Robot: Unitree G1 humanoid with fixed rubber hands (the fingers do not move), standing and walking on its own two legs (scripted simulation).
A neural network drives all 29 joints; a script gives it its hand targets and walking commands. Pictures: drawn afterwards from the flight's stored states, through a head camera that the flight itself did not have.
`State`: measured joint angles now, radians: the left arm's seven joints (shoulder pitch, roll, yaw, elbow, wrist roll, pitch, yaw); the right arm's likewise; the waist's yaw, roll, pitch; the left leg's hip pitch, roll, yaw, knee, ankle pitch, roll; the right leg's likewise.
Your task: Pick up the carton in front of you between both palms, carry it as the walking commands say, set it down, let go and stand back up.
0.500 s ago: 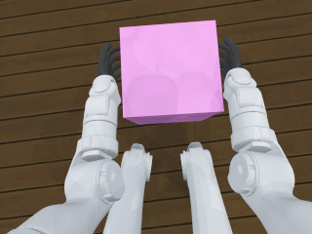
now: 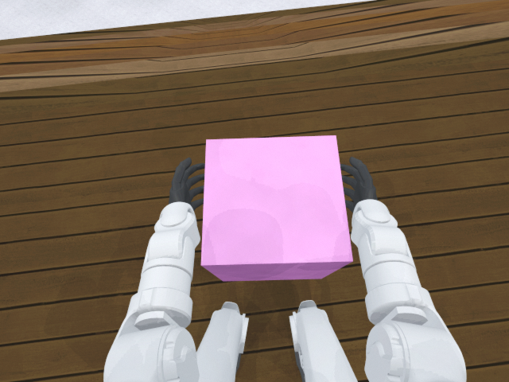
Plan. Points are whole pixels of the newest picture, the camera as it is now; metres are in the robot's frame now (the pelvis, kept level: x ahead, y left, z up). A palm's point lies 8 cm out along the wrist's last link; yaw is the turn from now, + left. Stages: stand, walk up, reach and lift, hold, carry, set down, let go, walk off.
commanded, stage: reach and lift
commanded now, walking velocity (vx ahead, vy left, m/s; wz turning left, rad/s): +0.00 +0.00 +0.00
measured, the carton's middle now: (271, 218) +0.39 -0.01 -0.11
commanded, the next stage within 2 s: hold in 1.66 s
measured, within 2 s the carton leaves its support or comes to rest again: neither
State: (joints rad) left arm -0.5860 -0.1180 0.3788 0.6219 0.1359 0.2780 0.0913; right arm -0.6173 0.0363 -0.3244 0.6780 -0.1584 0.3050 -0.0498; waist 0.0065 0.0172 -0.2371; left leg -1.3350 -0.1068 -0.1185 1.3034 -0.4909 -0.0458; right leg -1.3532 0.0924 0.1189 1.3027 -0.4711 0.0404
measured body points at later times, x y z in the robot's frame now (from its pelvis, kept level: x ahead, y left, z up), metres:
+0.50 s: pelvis +0.05 +0.00 +0.12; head +0.07 +0.00 +0.57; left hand +0.36 +0.15 +0.11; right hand +0.36 -0.15 +0.10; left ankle +0.06 +0.13 -0.60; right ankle +0.06 -0.13 -0.60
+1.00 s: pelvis +0.03 +0.00 +0.14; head +0.01 +0.00 +0.59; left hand +0.35 +0.15 +0.16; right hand +0.34 -0.15 +0.15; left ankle +0.06 +0.13 -0.60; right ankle +0.06 -0.13 -0.60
